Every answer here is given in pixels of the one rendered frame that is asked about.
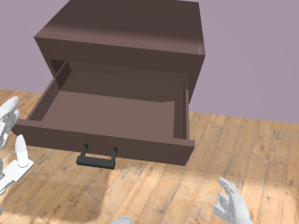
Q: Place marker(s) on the drawer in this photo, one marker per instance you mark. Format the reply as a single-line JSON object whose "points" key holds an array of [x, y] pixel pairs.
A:
{"points": [[144, 113]]}

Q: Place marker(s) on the handle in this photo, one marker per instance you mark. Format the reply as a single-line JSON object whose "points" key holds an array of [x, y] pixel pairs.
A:
{"points": [[96, 162]]}

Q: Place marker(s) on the left robot hand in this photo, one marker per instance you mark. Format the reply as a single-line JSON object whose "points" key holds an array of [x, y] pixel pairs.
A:
{"points": [[16, 170]]}

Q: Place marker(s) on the cabinet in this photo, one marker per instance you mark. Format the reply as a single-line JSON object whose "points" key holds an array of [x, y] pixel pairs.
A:
{"points": [[157, 35]]}

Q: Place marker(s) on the right robot hand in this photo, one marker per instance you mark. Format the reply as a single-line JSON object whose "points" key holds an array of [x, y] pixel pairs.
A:
{"points": [[232, 207]]}

